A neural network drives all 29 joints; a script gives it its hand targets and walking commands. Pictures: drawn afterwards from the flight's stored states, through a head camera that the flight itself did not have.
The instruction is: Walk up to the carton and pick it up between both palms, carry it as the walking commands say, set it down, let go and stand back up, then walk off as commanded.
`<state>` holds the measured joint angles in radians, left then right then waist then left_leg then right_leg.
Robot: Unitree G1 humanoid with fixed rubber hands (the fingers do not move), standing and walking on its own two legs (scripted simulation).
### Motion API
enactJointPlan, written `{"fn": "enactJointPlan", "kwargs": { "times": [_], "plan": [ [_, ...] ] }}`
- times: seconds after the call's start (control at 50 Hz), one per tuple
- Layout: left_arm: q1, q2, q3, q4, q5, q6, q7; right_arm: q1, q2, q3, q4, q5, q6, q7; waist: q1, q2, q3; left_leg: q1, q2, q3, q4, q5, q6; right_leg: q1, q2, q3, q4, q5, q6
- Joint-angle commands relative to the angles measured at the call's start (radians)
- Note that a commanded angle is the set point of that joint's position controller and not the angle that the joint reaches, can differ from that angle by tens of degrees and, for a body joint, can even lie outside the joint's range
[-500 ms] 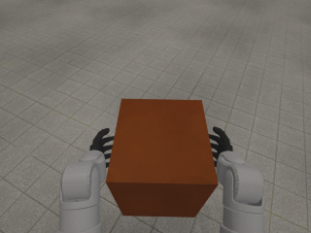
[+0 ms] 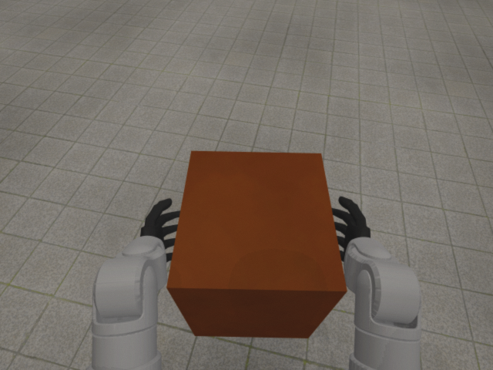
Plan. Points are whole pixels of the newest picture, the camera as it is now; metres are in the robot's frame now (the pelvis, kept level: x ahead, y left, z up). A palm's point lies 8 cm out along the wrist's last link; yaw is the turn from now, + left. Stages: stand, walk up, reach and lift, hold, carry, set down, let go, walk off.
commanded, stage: carry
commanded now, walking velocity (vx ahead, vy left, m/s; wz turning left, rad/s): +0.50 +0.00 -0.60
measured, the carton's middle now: (253, 250) +0.31 +0.01 +0.01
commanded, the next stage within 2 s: none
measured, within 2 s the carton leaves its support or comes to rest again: neither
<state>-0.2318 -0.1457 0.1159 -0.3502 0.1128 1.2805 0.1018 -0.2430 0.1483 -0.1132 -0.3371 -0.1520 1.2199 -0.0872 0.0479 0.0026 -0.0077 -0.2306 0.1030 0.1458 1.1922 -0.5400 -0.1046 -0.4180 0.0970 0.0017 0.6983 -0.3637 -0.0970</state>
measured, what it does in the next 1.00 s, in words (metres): walks ahead, turning right: left foot, then right foot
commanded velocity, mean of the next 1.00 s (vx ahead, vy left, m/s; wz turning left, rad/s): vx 0.50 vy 0.00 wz -0.60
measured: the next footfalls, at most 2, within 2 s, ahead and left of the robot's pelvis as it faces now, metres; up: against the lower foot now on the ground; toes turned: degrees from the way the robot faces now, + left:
left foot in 0.16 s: +0.22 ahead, +0.13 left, +0.00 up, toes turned +1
right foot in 0.50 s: +0.48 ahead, -0.13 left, +0.00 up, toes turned -17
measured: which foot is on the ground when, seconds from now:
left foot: up 0.00-0.14, down 0.16-0.52, up 0.54-0.78, down 0.80-1.00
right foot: down 0.00-0.20, up 0.22-0.48, down 0.50-0.84, up 0.86-1.00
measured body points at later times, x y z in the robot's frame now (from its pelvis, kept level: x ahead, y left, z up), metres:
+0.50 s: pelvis +0.38 -0.05 -0.01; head +0.43 -0.04 +0.43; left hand +0.70 +0.05 +0.05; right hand +0.66 -0.24 +0.06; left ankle +0.18 +0.13 -0.71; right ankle +0.44 -0.13 -0.72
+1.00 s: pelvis +0.76 -0.16 +0.01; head +0.81 -0.17 +0.46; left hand +1.09 -0.18 +0.07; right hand +0.95 -0.44 +0.09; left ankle +0.71 -0.03 -0.72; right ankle +0.62 -0.20 -0.63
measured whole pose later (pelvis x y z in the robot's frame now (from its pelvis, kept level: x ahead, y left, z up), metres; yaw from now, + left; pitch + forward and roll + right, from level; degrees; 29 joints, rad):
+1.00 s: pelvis +0.76 -0.16 +0.01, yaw -33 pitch +7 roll -3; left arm -0.24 -0.15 0.12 -0.39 0.11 1.30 0.11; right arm -0.25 0.15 -0.11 -0.36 -0.14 1.23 -0.09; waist 0.05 -0.01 -0.04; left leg -0.23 0.14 0.25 0.58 -0.46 0.00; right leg -0.53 0.08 -0.04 1.16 -0.46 -0.11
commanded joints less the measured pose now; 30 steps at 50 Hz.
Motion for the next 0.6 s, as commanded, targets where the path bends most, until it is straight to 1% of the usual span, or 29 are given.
{"fn": "enactJointPlan", "kwargs": {
  "times": [0.0, 0.02, 0.04, 0.06, 0.08, 0.1, 0.12, 0.14, 0.16, 0.18, 0.2, 0.22, 0.24, 0.28, 0.3, 0.32, 0.34, 0.36, 0.38, 0.4, 0.42, 0.44, 0.46, 0.48, 0.5, 0.52, 0.54, 0.56, 0.58],
  "plan": [
    [-0.543, -0.935, -0.727, -0.175, -0.465, -0.056, -0.244, -0.456, 0.963, 0.718, -0.186, 0.459, -0.008, 0.225, -0.008, -0.178, -0.388, -0.697, -0.02, -0.182, -0.17, -0.097, 0.065, 0.952, -0.301, 0.511, -0.203, 1.203, -0.166],
    [-0.606, -0.921, -0.733, -0.187, -0.476, -0.06, -0.239, -0.482, 0.968, 0.714, -0.153, 0.47, -0.007, 0.221, -0.015, -0.12, -0.405, -0.612, -0.029, -0.168, -0.293, -0.074, 0.058, 0.91, -0.295, 0.466, -0.2, 1.161, -0.144],
    [-0.588, -0.894, -0.748, -0.247, -0.488, -0.064, -0.242, -0.396, 0.951, 0.72, -0.157, 0.462, -0.012, 0.218, -0.012, -0.157, -0.371, -0.575, -0.022, -0.176, -0.384, -0.06, 0.055, 0.82, -0.306, 0.483, -0.211, 1.157, -0.142],
    [-0.7, -0.886, -0.772, -0.302, -0.511, -0.07, -0.241, -0.449, 0.954, 0.715, -0.176, 0.472, -0.016, 0.216, -0.03, -0.129, -0.348, -0.403, -0.009, -0.194, -0.515, -0.004, 0.062, 0.634, -0.317, 0.464, -0.218, 1.091, -0.127],
    [-0.659, -0.85, -0.757, -0.283, -0.491, -0.057, -0.242, -0.475, 0.96, 0.724, -0.17, 0.484, -0.014, 0.212, -0.026, -0.098, -0.34, -0.288, -0.072, -0.098, -0.601, 0.143, 0.034, 0.607, -0.274, 0.405, -0.25, 1.102, -0.106],
    [-0.685, -0.841, -0.761, -0.302, -0.5, -0.048, -0.24, -0.468, 0.969, 0.718, -0.162, 0.488, -0.003, 0.208, -0.036, -0.139, -0.349, -0.119, -0.088, -0.052, -0.711, 0.231, 0.033, 0.511, -0.219, 0.285, -0.215, 1.104, -0.073],
    [-0.684, -0.848, -0.776, -0.278, -0.504, -0.039, -0.242, -0.448, 0.959, 0.702, -0.143, 0.471, 0.0, 0.211, -0.061, -0.086, -0.426, 0.139, -0.1, -0.005, -0.825, 0.409, 0.027, 0.387, -0.174, 0.173, -0.111, 1.039, -0.024],
    [-0.608, -0.855, -0.747, -0.21, -0.476, -0.02, -0.242, -0.372, 0.973, 0.674, -0.087, 0.445, 0.014, 0.209, -0.102, -0.042, -0.558, 0.49, 0.034, -0.083, -0.849, 0.575, 0.082, 0.174, -0.126, 0.094, 0.076, 0.871, 0.044],
    [-0.553, -0.874, -0.736, -0.152, -0.478, -0.019, -0.25, -0.434, 0.935, 0.685, -0.149, 0.46, -0.001, 0.208, -0.103, 0.198, -0.642, 0.787, 0.335, -0.382, -0.821, 0.883, 0.181, -0.137, -0.029, 0.031, 0.283, 0.269, 0.076],
    [-0.668, -0.842, -0.735, -0.22, -0.493, -0.018, -0.252, -0.519, 0.885, 0.686, -0.162, 0.466, 0.004, 0.208, -0.09, 0.295, -0.633, 0.894, 0.447, -0.492, -0.765, 1.195, 0.279, -0.284, 0.001, -0.009, 0.453, -0.202, 0.078],
    [-0.629, -0.888, -0.728, -0.155, -0.472, -0.012, -0.246, -0.44, 0.918, 0.651, -0.104, 0.45, 0.011, 0.215, -0.088, 0.259, -0.579, 0.905, 0.404, -0.39, -0.698, 1.267, 0.26, -0.361, -0.084, 0.036, 0.532, -0.193, 0.069],
    [-0.498, -0.867, -0.708, -0.129, -0.447, -0.023, -0.243, -0.354, 0.923, 0.682, -0.085, 0.435, 0.01, 0.215, -0.092, 0.141, -0.511, 0.973, 0.39, -0.35, -0.685, 1.345, 0.226, -0.507, -0.083, 0.01, 0.487, -0.171, 0.06],
    [-0.535, -0.9, -0.716, -0.145, -0.464, -0.03, -0.239, -0.407, 0.951, 0.694, -0.127, 0.454, 0.005, 0.217, -0.096, 0.164, -0.473, 1.025, 0.4, -0.285, -0.673, 1.449, 0.19, -0.614, -0.092, -0.026, 0.439, -0.168, 0.073],
    [-0.569, -0.9, -0.744, -0.194, -0.476, -0.046, -0.229, -0.388, 0.944, 0.669, -0.132, 0.458, -0.006, 0.222, -0.1, 0.185, -0.436, 1.026, 0.354, -0.203, -0.698, 1.415, 0.173, -0.665, -0.097, -0.071, 0.341, -0.16, 0.069],
    [-0.604, -0.91, -0.75, -0.196, -0.477, -0.05, -0.225, -0.47, 0.911, 0.67, -0.2, 0.475, -0.013, 0.229, -0.096, 0.204, -0.397, 0.981, 0.365, -0.142, -0.721, 1.36, 0.157, -0.652, -0.095, -0.093, 0.315, -0.105, 0.062],
    [-0.63, -0.941, -0.786, -0.213, -0.496, -0.052, -0.221, -0.474, 0.891, 0.643, -0.221, 0.457, -0.016, 0.23, -0.096, 0.244, -0.423, 0.988, 0.347, -0.096, -0.725, 1.332, 0.144, -0.638, -0.081, -0.11, 0.274, -0.062, 0.07],
    [-0.664, -0.906, -0.786, -0.248, -0.508, -0.051, -0.218, -0.464, 0.877, 0.646, -0.217, 0.464, -0.015, 0.226, -0.097, 0.232, -0.413, 0.928, 0.326, -0.062, -0.752, 1.295, 0.143, -0.559, -0.084, -0.134, 0.227, -0.008, 0.071],
    [-0.646, -0.927, -0.783, -0.242, -0.502, -0.053, -0.211, -0.486, 0.884, 0.654, -0.234, 0.466, -0.015, 0.224, -0.087, 0.231, -0.39, 0.859, 0.281, 0.004, -0.754, 1.31, 0.125, -0.492, -0.069, -0.168, 0.103, 0.074, 0.059],
    [-0.719, -0.932, -0.808, -0.276, -0.521, -0.057, -0.208, -0.511, 0.897, 0.656, -0.234, 0.471, -0.015, 0.224, -0.081, 0.231, -0.421, 0.806, 0.235, 0.08, -0.727, 1.334, 0.115, -0.355, -0.027, -0.229, -0.064, 0.158, 0.055],
    [-0.706, -0.909, -0.814, -0.305, -0.507, -0.059, -0.206, -0.495, 0.892, 0.654, -0.217, 0.468, -0.015, 0.227, -0.05, 0.321, -0.435, 0.668, 0.21, 0.157, -0.666, 1.367, 0.078, -0.095, -0.01, -0.242, -0.198, 0.23, 0.041],
    [-0.713, -0.874, -0.807, -0.317, -0.508, -0.066, -0.204, -0.556, 0.883, 0.682, -0.28, 0.491, -0.025, 0.229, -0.046, 0.323, -0.486, 0.646, 0.175, 0.184, -0.521, 1.525, 0.068, 0.067, 0.067, -0.287, -0.255, 0.273, 0.035],
    [-0.706, -0.874, -0.793, -0.288, -0.502, -0.059, -0.208, -0.554, 0.868, 0.677, -0.264, 0.489, -0.021, 0.225, -0.018, 0.268, -0.493, 0.495, 0.15, 0.208, -0.337, 1.456, 0.049, 0.25, 0.088, -0.258, -0.33, 0.321, 0.03],
    [-0.647, -0.884, -0.76, -0.235, -0.481, -0.048, -0.207, -0.547, 0.853, 0.656, -0.225, 0.477, -0.002, 0.227, 0.013, 0.162, -0.526, 0.203, 0.101, 0.147, -0.123, 1.129, 0.02, 0.503, -0.023, -0.02, -0.278, 0.351, -0.013],
    [-0.605, -0.871, -0.743, -0.211, -0.466, -0.034, -0.213, -0.425, 0.863, 0.642, -0.158, 0.433, 0.017, 0.227, -0.025, -0.121, -0.573, -0.067, 0.012, 0.068, 0.116, 0.558, 0.008, 0.725, -0.235, 0.379, -0.22, 0.817, -0.14],
    [-0.518, -0.868, -0.728, -0.163, -0.459, -0.035, -0.227, -0.29, 0.9, 0.651, -0.1, 0.405, 0.025, 0.229, -0.032, -0.346, -0.575, -0.378, -0.159, -0.055, 0.186, -0.024, -0.017, 0.97, -0.328, 0.644, -0.209, 1.376, -0.271],
    [-0.514, -0.933, -0.75, -0.134, -0.48, -0.039, -0.235, -0.33, 0.918, 0.636, -0.12, 0.409, 0.017, 0.23, -0.028, -0.276, -0.571, -0.473, -0.101, -0.136, 0.214, -0.026, 0.005, 1.014, -0.352, 0.589, -0.148, 1.405, -0.283],
    [-0.52, -0.917, -0.748, -0.139, -0.464, -0.033, -0.233, -0.335, 0.907, 0.623, -0.099, 0.411, 0.018, 0.231, -0.023, -0.118, -0.531, -0.535, -0.056, -0.175, 0.191, -0.032, 0.017, 0.982, -0.344, 0.531, -0.137, 1.33, -0.265],
    [-0.534, -0.919, -0.746, -0.179, -0.467, -0.036, -0.24, -0.413, 0.914, 0.659, -0.177, 0.427, 0.0, 0.226, -0.026, -0.054, -0.509, -0.567, -0.03, -0.185, 0.088, -0.014, 0.044, 0.963, -0.314, 0.48, -0.177, 1.312, -0.206],
    [-0.599, -0.915, -0.746, -0.223, -0.472, -0.04, -0.237, -0.467, 0.95, 0.682, -0.173, 0.45, 0.0, 0.222, -0.023, -0.057, -0.45, -0.618, -0.034, -0.172, -0.001, -0.025, 0.054, 0.93, -0.303, 0.507, -0.197, 1.294, -0.187]
  ]
}}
